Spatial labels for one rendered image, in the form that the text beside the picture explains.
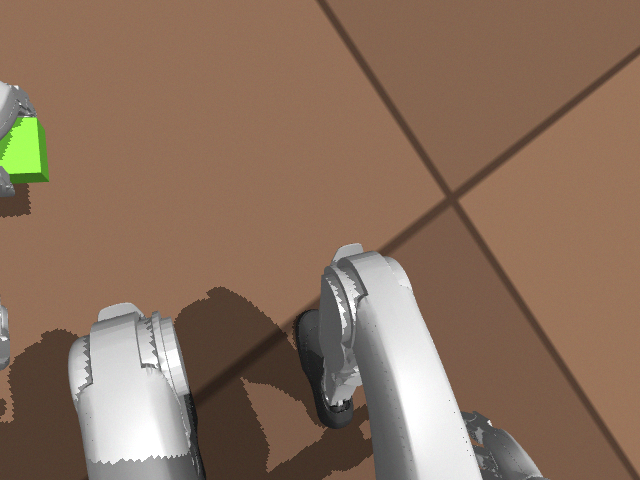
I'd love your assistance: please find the left robot foot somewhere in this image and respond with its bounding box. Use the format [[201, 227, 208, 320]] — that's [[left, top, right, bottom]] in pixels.
[[184, 387, 206, 480]]

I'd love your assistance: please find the right robot foot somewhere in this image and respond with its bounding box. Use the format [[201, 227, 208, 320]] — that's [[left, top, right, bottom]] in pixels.
[[295, 309, 354, 429]]

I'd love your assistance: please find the small box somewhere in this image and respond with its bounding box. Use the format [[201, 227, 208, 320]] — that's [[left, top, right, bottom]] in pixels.
[[0, 117, 49, 184]]

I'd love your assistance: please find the right robot hand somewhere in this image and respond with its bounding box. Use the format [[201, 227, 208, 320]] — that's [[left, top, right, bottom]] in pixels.
[[460, 411, 543, 480]]

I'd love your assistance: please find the left robot hand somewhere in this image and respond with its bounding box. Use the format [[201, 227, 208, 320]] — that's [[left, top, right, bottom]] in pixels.
[[0, 81, 37, 197]]

